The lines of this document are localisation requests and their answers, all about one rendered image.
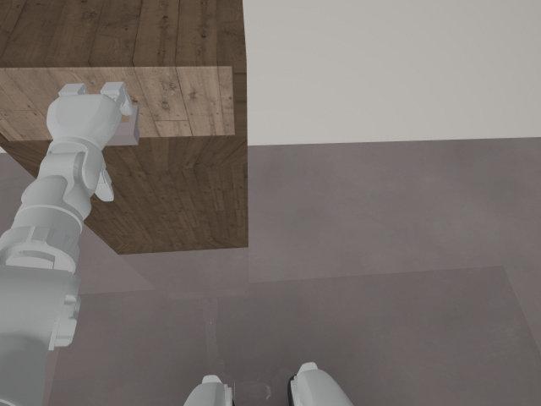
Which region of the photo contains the robot left forearm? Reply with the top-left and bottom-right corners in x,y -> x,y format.
0,137 -> 103,275

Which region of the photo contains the left robot hand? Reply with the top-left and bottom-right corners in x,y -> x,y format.
46,82 -> 133,201

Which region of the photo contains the handle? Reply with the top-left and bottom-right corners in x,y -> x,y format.
106,106 -> 139,145

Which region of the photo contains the robot right shin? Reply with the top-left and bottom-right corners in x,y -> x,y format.
297,362 -> 318,376

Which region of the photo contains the left robot upper arm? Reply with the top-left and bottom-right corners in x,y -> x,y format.
0,265 -> 81,406

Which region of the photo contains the right robot thigh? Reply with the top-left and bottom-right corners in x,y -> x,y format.
291,369 -> 353,406

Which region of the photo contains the cabinet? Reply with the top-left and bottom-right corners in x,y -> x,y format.
0,0 -> 249,255

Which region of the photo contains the drawer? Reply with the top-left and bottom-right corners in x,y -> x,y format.
0,66 -> 235,141

